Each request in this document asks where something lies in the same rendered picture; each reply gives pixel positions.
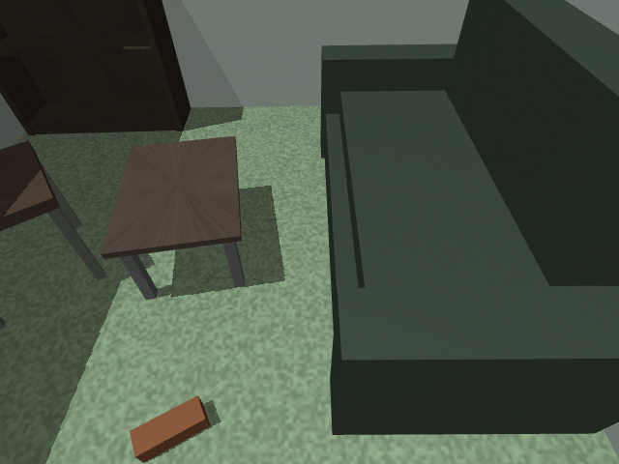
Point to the bookshelf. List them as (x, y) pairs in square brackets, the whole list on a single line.
[(81, 66)]

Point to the carton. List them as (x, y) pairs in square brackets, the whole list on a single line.
[(169, 429)]

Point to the sofa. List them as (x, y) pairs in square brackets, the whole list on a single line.
[(473, 218)]

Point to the chair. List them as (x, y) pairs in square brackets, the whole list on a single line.
[(27, 191)]

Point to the coffee table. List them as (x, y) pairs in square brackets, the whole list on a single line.
[(176, 195)]

